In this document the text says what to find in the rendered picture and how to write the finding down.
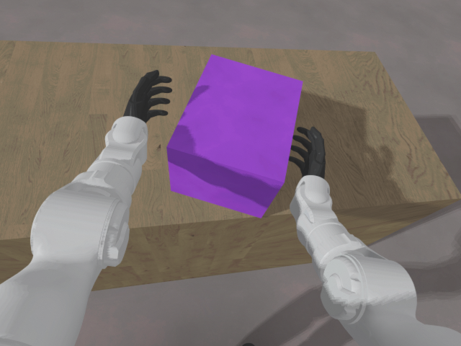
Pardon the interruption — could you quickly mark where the robot right forearm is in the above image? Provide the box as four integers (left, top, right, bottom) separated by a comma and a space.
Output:
290, 175, 417, 306

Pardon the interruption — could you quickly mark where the left robot hand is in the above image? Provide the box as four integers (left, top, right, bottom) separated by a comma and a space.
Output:
123, 70, 172, 123

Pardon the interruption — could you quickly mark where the robot left upper arm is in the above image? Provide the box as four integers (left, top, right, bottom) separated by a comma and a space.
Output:
0, 189, 130, 346

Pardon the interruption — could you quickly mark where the robot left forearm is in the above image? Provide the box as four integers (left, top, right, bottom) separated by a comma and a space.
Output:
30, 116, 148, 254

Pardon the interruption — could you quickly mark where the robot right upper arm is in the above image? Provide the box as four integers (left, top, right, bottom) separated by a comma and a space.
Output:
321, 254, 461, 346

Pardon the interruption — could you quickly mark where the carton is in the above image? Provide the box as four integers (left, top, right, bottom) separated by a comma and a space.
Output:
166, 54, 303, 218

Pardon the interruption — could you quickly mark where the pedestal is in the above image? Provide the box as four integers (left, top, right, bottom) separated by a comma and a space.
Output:
0, 40, 461, 291

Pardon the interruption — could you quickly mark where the right robot hand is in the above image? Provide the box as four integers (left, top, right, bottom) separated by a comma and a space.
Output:
289, 127, 326, 179

